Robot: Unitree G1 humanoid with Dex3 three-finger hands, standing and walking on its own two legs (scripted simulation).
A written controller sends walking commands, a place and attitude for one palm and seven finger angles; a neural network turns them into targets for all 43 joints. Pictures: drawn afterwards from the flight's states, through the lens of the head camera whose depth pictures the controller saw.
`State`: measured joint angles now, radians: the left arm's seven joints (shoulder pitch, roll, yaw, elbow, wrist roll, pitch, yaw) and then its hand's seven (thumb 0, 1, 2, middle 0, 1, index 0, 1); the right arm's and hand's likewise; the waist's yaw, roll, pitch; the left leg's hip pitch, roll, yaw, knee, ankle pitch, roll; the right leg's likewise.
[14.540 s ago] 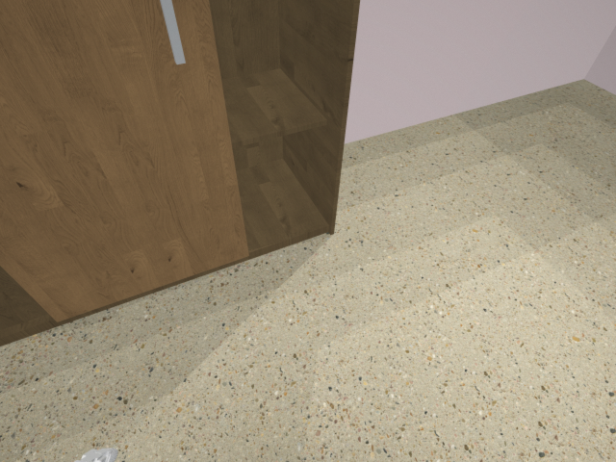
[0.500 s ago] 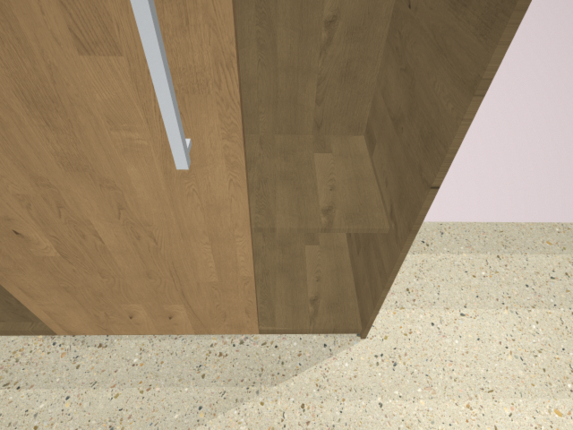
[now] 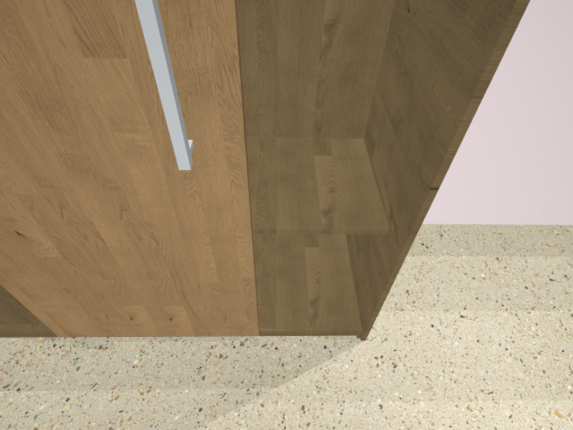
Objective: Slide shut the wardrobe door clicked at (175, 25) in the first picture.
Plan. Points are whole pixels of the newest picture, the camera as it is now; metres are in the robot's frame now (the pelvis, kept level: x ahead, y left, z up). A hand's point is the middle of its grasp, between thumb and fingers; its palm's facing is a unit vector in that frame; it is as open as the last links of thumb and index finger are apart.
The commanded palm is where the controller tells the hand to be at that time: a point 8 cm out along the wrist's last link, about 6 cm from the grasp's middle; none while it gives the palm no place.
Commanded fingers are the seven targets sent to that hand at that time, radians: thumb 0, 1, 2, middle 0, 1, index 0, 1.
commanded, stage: look again from close up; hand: left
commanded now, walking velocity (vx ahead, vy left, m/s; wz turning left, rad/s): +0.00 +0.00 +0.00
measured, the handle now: (169, 76) +0.52 +0.21 +0.24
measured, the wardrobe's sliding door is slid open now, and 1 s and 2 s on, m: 0.37 0.37 0.37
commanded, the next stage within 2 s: raise the hand with hooked fingers in 0.36 s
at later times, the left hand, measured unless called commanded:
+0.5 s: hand out of the picture -0.03 +0.15 -0.17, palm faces +0.08 -0.99 -0.13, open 7.4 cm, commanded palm +0.09 +0.20 -0.07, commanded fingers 0.00 0.83 0.87 -0.20 -0.34 -0.20 -0.34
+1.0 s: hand (141, 411) +0.14 +0.19 +0.01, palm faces +0.23 -0.97 -0.07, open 9.2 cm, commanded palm +0.13 +0.24 +0.04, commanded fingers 0.00 0.25 0.62 -0.25 -0.72 -0.25 -0.72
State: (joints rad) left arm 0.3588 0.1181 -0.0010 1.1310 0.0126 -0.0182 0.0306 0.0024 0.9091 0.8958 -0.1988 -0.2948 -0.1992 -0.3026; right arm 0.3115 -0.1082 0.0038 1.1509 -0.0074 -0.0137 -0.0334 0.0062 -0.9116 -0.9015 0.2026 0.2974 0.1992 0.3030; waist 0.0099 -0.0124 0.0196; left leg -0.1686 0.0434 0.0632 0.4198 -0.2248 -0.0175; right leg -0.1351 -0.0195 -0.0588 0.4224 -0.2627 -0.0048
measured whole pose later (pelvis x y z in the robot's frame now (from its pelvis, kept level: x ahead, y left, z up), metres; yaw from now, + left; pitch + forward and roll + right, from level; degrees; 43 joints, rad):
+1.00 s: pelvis -0.02 -0.02 -0.06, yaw +3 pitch +5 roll -1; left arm 0.56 0.21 0.14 -0.17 -0.23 -0.30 -0.09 0.01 0.47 0.71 -0.23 -0.57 -0.24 -0.58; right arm 0.16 -0.23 -0.03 0.56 0.01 -0.31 -0.03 0.01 -0.91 -0.90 0.20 0.30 0.20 0.30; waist 0.04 0.01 -0.06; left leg -0.60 0.06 -0.02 0.94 -0.43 -0.04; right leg -0.53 -0.02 -0.12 0.93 -0.49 -0.03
